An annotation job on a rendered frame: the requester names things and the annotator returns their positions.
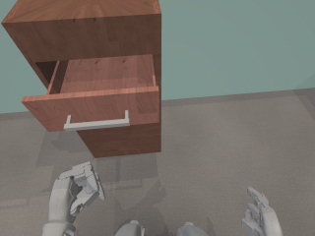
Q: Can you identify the right robot shin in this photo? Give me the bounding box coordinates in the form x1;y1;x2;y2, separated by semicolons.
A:
184;222;194;226

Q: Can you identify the cabinet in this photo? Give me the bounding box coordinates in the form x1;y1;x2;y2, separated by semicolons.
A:
1;0;161;158

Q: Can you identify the right robot thigh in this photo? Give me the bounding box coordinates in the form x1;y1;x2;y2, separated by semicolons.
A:
176;225;209;236

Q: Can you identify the left robot hand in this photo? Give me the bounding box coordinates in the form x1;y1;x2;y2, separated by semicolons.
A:
48;161;106;224

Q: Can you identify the drawer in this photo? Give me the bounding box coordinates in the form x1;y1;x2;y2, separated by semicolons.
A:
21;54;159;132

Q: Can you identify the right robot hand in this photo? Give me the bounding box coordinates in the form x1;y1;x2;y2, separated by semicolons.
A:
242;187;284;236

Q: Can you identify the robot left forearm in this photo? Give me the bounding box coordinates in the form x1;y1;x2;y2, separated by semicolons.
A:
42;221;76;236

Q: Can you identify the handle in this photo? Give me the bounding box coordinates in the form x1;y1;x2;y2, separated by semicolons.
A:
63;110;130;132

